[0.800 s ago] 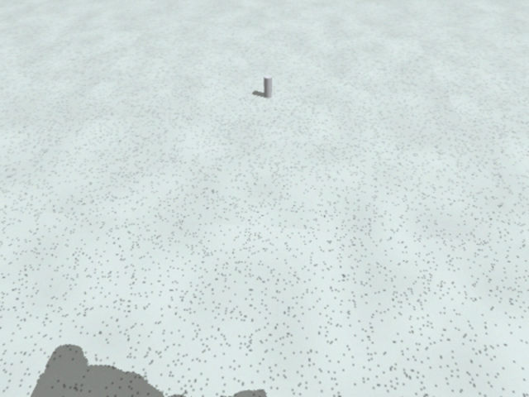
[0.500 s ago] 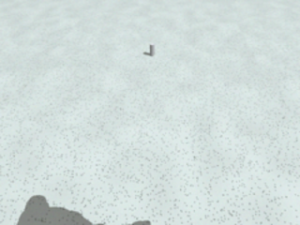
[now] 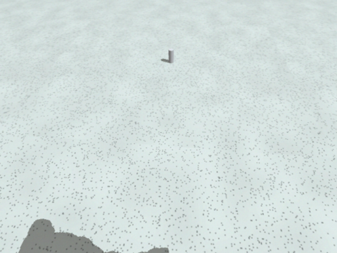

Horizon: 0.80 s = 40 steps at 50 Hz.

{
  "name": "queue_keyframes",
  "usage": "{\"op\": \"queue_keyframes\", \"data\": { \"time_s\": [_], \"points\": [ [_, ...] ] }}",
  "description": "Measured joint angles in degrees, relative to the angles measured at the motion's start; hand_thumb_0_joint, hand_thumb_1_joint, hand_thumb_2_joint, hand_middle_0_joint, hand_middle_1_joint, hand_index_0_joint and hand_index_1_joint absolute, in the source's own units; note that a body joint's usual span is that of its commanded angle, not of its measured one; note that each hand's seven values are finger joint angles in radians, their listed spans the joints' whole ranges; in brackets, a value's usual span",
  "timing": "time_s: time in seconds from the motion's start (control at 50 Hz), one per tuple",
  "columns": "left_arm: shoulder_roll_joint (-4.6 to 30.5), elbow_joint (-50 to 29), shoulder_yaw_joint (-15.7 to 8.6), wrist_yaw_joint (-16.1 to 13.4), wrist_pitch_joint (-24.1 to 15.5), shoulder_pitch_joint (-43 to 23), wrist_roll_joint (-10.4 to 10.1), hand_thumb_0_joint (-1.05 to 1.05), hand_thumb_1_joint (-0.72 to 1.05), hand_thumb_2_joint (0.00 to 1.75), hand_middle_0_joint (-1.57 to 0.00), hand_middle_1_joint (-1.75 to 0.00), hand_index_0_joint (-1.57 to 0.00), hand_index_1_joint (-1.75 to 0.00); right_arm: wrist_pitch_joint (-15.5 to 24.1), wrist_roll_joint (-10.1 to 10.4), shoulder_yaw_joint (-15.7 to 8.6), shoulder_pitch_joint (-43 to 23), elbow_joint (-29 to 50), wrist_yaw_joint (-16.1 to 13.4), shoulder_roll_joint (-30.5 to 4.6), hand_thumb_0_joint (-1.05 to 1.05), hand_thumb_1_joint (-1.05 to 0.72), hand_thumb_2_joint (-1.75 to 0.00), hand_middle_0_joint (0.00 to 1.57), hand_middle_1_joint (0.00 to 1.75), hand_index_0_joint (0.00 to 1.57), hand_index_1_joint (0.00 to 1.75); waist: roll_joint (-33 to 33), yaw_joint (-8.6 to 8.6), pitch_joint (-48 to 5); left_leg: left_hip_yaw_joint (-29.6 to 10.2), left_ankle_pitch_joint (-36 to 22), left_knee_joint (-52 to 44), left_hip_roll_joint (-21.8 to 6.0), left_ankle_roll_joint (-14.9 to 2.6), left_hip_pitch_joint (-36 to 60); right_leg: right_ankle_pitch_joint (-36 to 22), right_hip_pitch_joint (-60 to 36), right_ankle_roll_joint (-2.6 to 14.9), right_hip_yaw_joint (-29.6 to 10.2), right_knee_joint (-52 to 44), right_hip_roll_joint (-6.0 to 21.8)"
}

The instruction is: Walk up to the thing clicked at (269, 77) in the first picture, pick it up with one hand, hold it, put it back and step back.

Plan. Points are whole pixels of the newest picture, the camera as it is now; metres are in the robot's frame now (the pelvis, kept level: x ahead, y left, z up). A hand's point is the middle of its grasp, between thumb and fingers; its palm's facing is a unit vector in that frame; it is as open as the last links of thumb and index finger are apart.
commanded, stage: stand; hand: left
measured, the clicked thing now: (171, 56) +2.22 -0.01 -0.71
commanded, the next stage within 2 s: walk up in 0.32 s
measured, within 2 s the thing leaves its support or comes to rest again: neither
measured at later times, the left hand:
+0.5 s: hand out of the picture +0.08 +0.28 -0.15, palm faces +0.01 -0.94 -0.34, open 7.4 cm
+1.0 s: hand (75, 186) +0.36 +0.32 -0.13, palm faces -0.17 -0.93 -0.34, open 7.4 cm
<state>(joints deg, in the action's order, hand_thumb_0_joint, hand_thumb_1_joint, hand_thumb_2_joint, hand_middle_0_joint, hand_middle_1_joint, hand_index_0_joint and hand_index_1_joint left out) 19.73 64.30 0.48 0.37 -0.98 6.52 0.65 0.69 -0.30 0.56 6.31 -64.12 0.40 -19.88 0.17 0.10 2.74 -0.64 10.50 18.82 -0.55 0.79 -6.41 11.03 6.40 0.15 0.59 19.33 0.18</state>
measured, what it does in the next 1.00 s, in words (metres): walks ahead: left foot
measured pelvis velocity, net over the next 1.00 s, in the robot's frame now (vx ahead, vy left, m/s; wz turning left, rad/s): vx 0.22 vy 0.05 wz -0.10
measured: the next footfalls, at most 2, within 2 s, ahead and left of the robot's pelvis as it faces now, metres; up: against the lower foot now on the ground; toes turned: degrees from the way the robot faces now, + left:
left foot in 0.62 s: +0.17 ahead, +0.18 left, +0.00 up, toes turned +3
right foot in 1.10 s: +0.46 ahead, -0.15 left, +0.00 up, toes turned -11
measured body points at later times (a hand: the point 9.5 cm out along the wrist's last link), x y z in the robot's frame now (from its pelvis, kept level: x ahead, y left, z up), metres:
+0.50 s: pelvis +0.02 +0.01 -0.01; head +0.02 +0.01 +0.44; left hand +0.08 +0.33 -0.12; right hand +0.10 -0.32 -0.12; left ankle +0.03 +0.13 -0.72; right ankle +0.00 -0.11 -0.75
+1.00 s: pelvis +0.22 +0.05 -0.01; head +0.21 +0.05 +0.44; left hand +0.37 +0.36 -0.11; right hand +0.18 -0.28 -0.12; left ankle +0.13 +0.17 -0.75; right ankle +0.37 -0.14 -0.70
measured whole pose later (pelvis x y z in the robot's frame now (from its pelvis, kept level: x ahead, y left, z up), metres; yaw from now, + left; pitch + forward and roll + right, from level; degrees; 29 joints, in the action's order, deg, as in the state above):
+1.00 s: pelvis +0.22 +0.05 -0.01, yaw -6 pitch -2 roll +1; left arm 26.6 56.1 -3.5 8.0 -0.9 9.1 1.1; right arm 5.3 -0.5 -4.1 21.1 -57.2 4.0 -24.1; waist -1.5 -2.7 -0.7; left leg 8.4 18.4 16.0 -1.7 0.1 3.9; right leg 4.4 33.6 -0.8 -0.7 40.6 7.0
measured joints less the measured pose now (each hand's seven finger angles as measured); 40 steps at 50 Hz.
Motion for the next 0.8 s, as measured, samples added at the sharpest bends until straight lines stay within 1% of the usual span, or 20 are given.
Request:
{"op": "queue_keyframes", "data": {
  "time_s": [0.32, 0.34, 0.38, 0.4, 0.42, 0.48, 0.5, 0.54, 0.56, 0.58, 0.6, 0.62, 0.64, 0.66, 0.68, 0.7, 0.72, 0.76, 0.8],
  "points": [
    [0.0, -0.2, 0.1, -0.1, 0.1, 0.3, 0.0, 0.00, 0.90, 0.90, -0.20, -0.30, -0.21, -0.30, 0.0, 0.0, -0.2, 0.0, 0.0, 0.0, -0.3, 0.00, -0.91, -0.90, 0.20, 0.30, 0.21, 0.30, 0.2, 0.01, -0.2, 0.1, -0.1, -0.4, 0.0, -0.01, 0.3, -0.1, -0.2, -0.01, -0.1, -0.2, 0.0],
    [0.1, -0.7, -0.6, 0.6, 0.0, 0.7, 0.4, 0.00, 0.90, 0.90, -0.20, -0.30, -0.21, -0.30, 0.1, -0.4, -0.8, 0.5, 0.5, 0.5, -0.2, 0.00, -0.91, -0.90, 0.20, 0.30, 0.21, 0.30, 0.1, 0.10, -0.6, 0.3, 2.4, 1.3, 0.0, -0.62, -0.5, 1.7, 0.5, 0.29, -0.2, 1.0, -0.1],
    [0.6, -2.3, -2.0, 2.3, -0.5, 2.5, 1.1, 0.00, 0.90, 0.90, -0.20, -0.30, -0.21, -0.30, 0.7, -1.3, -2.1, 2.1, 1.9, 2.0, -0.7, 0.00, -0.91, -0.90, 0.20, 0.30, 0.21, 0.30, 0.2, 0.53, -2.3, 0.8, 11.2, 6.8, -0.3, -2.07, -2.9, 8.2, 2.5, 1.28, -0.7, 5.0, -0.4],
    [0.8, -2.9, -2.6, 2.9, -0.8, 3.5, 1.4, 0.00, 0.90, 0.90, -0.20, -0.30, -0.21, -0.30, 0.8, -1.7, -2.6, 2.9, 2.5, 2.5, -1.3, 0.00, -0.91, -0.90, 0.21, 0.30, 0.21, 0.30, 0.5, 0.66, -3.3, 1.0, 14.6, 9.4, -0.6, -2.50, -4.1, 10.2, 3.2, 1.73, -0.8, 6.4, -0.7],
    [1.1, -3.5, -3.0, 3.4, -1.1, 4.2, 1.6, 0.00, 0.90, 0.90, -0.21, -0.30, -0.21, -0.30, 0.9, -1.9, -3.1, 3.4, 3.0, 2.9, -2.0, 0.00, -0.90, -0.90, 0.21, 0.30, 0.21, 0.30, 0.7, 0.73, -4.0, 1.3, 15.5, 12.6, -0.7, -2.59, -5.8, 10.6, 3.7, 2.15, -0.7, 7.0, -0.7],
    [2.1, -5.2, -4.0, 3.9, -2.0, 5.1, 1.8, 0.00, 0.90, 0.90, -0.21, -0.30, -0.21, -0.30, 1.0, -2.1, -4.4, 3.9, 3.8, 3.5, -4.0, 0.00, -0.91, -0.90, 0.21, 0.30, 0.21, 0.30, 0.5, 1.68, -3.4, 2.4, 15.1, 20.9, -0.9, -1.72, -10.9, 5.6, 2.6, 2.89, -0.9, 5.5, -0.1],
    [2.4, -5.7, -4.2, 4.0, -2.2, 5.5, 1.9, 0.00, 0.90, 0.90, -0.21, -0.30, -0.21, -0.30, 1.1, -2.0, -4.7, 3.9, 4.0, 3.7, -4.7, 0.00, -0.91, -0.90, 0.21, 0.30, 0.21, 0.30, 0.5, 2.14, -2.9, 2.4, 15.6, 21.7, -1.1, -1.55, -12.2, 4.8, 1.8, 2.72, -1.0, 4.8, 0.1],
    [3.2, -6.4, -4.5, 4.3, -2.1, 6.6, 1.9, 0.00, 0.90, 0.90, -0.21, -0.30, -0.21, -0.30, 1.4, -2.0, -5.2, 4.0, 4.6, 4.3, -5.8, 0.01, -0.91, -0.90, 0.20, 0.30, 0.21, 0.30, 0.6, 2.95, -2.4, 2.0, 16.2, 21.0, -1.9, -1.35, -14.1, 5.3, 0.2, 1.92, -1.3, 3.9, 0.5],
    [3.8, -6.4, -4.6, 4.4, -1.8, 7.2, 2.0, 0.00, 0.90, 0.90, -0.21, -0.30, -0.21, -0.30, 1.5, -1.9, -5.5, 4.0, 5.1, 4.6, -6.1, 0.01, -0.91, -0.90, 0.20, 0.30, 0.21, 0.30, 0.4, 3.23, -2.4, 1.9, 15.9, 19.6, -2.2, -1.40, -14.5, 5.9, -0.4, 1.47, -1.6, 3.9, 0.8],
    [4.5, -6.3, -4.7, 4.6, -1.4, 7.8, 2.0, 0.00, 0.90, 0.90, -0.21, -0.30, -0.21, -0.30, 1.8, -1.8, -5.7, 4.2, 5.7, 4.8, -6.3, 0.01, -0.91, -0.90, 0.20, 0.30, 0.21, 0.30, -0.1, 3.37, -2.5, 2.1, 14.4, 17.6, -2.5, -1.35, -14.4, 6.9, -0.9, 1.09, -1.8, 4.5, 1.1],
    [5.4, -6.1, -4.9, 4.7, -0.9, 8.4, 1.9, 0.00, 0.90, 0.90, -0.21, -0.30, -0.21, -0.30, 2.2, -1.7, -5.9, 4.5, 6.5, 4.9, -6.4, 0.01, -0.91, -0.90, 0.20, 0.30, 0.21, 0.30, -0.6, 3.34, -2.7, 2.4, 11.8, 15.0, -2.8, -1.26, -13.6, 8.6, -0.9, 0.84, -2.1, 6.1, 1.6],
    [6.2, -5.8, -5.0, 4.7, -0.3, 8.8, 1.9, 0.00, 0.90, 0.90, -0.21, -0.30, -0.21, -0.30, 2.8, -1.6, -6.2, 4.9, 7.3, 4.9, -6.4, 0.01, -0.91, -0.90, 0.20, 0.30, 0.21, 0.30, -1.4, 3.04, -2.8, 3.1, 7.0, 13.5, -2.6, -0.79, -12.7, 11.6, -0.1, 1.07, -2.5, 9.6, 2.3],
    [6.9, -5.4, -5.2, 4.5, 0.3, 9.2, 1.9, 0.01, 0.90, 0.90, -0.21, -0.30, -0.21, -0.30, 3.6, -1.7, -6.5, 5.1, 8.2, 4.5, -6.4, 0.00, -0.91, -0.90, 0.20, 0.30, 0.21, 0.30, -2.2, 2.64, -2.9, 4.1, 1.8, 13.5, -2.2, -0.51, -12.2, 15.9, 2.0, 1.99, -3.8, 16.0, 2.5],
    [7.3, -4.8, -5.2, 4.1, 0.9, 9.3, 1.7, 0.01, 0.90, 0.90, -0.21, -0.30, -0.21, -0.30, 4.3, -2.0, -6.8, 5.2, 8.9, 3.9, -6.1, 0.00, -0.91, -0.90, 0.20, 0.30, 0.21, 0.30, -2.8, 1.97, -3.0, 5.1, 1.1, 14.7, -2.0, -0.52, -12.1, 18.0, 5.1, 2.44, -5.9, 24.1, 1.4],
    [7.5, -4.3, -5.0, 3.7, 1.5, 9.2, 1.6, 0.01, 0.90, 0.90, -0.20, -0.30, -0.21, -0.30, 4.5, -1.9, -6.8, 5.5, 9.3, 3.4, -5.6, 0.00, -0.91, -0.90, 0.20, 0.30, 0.21, 0.30, -3.3, 1.13, -3.3, 5.8, 2.5, 15.2, -1.7, -0.76, -11.5, 17.5, 8.5, 2.63, -7.3, 31.3, 0.0],
    [7.6, -4.1, -4.7, 3.7, 1.8, 8.9, 1.4, 0.01, 0.90, 0.90, -0.20, -0.30, -0.20, -0.30, 4.6, -1.8, -6.6, 6.1, 9.3, 3.1, -5.1, 0.00, -0.91, -0.90, 0.20, 0.30, 0.21, 0.30, -3.8, 0.39, -3.7, 6.3, 3.4, 14.4, -1.4, -1.09, -10.3, 15.8, 11.6, 2.71, -7.5, 36.3, -0.8],
    [7.5, -4.2, -4.3, 3.9, 1.7, 8.4, 1.1, 0.01, 0.91, 0.90, -0.20, -0.30, -0.20, -0.29, 4.5, -1.5, -6.3, 6.8, 9.0, 3.0, -4.8, 0.00, -0.91, -0.90, 0.20, 0.30, 0.21, 0.30, -4.0, -0.13, -4.0, 6.6, 4.0, 12.9, -1.2, -1.55, -8.9, 14.1, 14.3, 2.57, -6.9, 39.3, -1.1],
    [7.2, -5.0, -4.0, 4.7, 0.7, 7.2, 0.7, 0.01, 0.91, 0.90, -0.20, -0.30, -0.20, -0.29, 4.0, -1.3, -5.8, 8.2, 8.2, 2.9, -4.4, 0.00, -0.91, -0.90, 0.20, 0.30, 0.21, 0.30, -3.8, -0.57, -4.1, 6.9, 5.3, 9.4, -1.1, -2.52, -5.6, 10.6, 18.7, 1.57, -4.6, 40.9, -0.4],
    [6.9, -6.1, -3.9, 5.6, -0.3, 6.2, 0.5, 0.01, 0.91, 0.90, -0.20, -0.30, -0.20, -0.29, 3.9, -1.0, -5.3, 9.6, 7.6, 3.1, -4.2, 0.00, -0.91, -0.90, 0.20, 0.30, 0.21, 0.30, -3.3, -0.98, -4.0, 7.2, 5.1, 5.6, -1.2, -3.01, -2.2, 7.3, 22.1, 0.39, -2.9, 39.1, 0.7]
  ]
}}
